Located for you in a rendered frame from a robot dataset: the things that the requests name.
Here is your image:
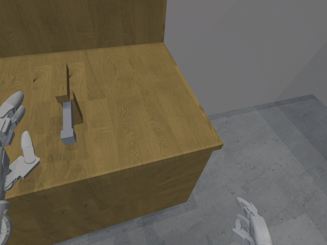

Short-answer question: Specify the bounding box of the counter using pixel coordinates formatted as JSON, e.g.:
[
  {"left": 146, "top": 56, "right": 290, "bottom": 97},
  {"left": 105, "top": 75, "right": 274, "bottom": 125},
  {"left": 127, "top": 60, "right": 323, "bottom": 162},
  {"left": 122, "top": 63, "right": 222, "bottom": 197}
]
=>
[{"left": 0, "top": 0, "right": 224, "bottom": 245}]

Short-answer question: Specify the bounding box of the robot left hand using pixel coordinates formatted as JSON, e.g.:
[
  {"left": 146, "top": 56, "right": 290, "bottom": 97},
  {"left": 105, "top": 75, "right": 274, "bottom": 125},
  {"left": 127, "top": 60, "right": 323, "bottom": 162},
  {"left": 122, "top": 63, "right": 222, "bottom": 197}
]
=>
[{"left": 0, "top": 91, "right": 40, "bottom": 201}]

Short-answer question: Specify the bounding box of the robot right hand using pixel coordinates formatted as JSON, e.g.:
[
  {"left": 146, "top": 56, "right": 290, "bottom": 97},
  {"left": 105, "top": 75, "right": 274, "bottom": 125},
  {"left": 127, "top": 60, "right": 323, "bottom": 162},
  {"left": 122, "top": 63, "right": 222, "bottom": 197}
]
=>
[{"left": 232, "top": 197, "right": 273, "bottom": 245}]

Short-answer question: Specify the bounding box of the tap lever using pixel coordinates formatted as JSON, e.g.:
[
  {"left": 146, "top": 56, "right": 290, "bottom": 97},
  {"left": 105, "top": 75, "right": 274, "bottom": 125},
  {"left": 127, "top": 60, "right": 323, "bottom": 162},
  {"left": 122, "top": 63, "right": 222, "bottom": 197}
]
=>
[{"left": 61, "top": 97, "right": 77, "bottom": 145}]

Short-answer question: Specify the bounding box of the robot left forearm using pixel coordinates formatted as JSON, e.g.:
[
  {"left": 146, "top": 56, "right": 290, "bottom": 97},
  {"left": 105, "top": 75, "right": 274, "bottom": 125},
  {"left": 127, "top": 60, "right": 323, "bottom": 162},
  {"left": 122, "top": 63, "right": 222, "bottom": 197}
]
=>
[{"left": 0, "top": 201, "right": 13, "bottom": 245}]

